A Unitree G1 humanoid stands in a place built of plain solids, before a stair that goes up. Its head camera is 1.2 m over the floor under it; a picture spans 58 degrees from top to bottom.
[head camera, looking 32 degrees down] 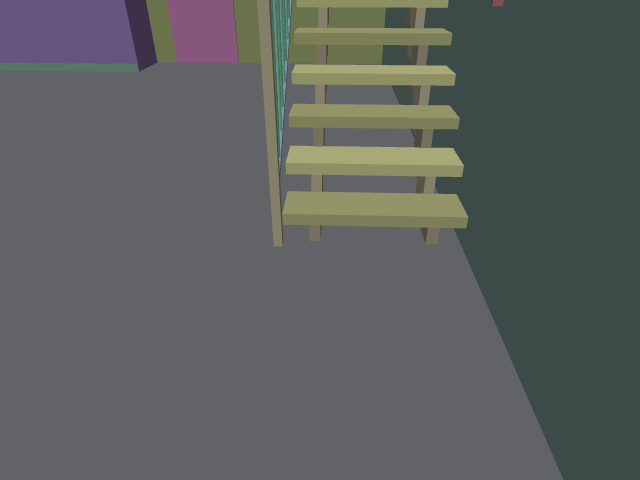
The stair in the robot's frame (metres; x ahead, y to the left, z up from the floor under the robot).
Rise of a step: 0.18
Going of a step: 0.22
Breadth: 0.91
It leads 2 degrees to the right of straight ahead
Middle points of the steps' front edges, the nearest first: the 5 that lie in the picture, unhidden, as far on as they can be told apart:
1.86 -0.27 0.18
2.08 -0.28 0.36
2.30 -0.28 0.53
2.52 -0.29 0.71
2.74 -0.30 0.89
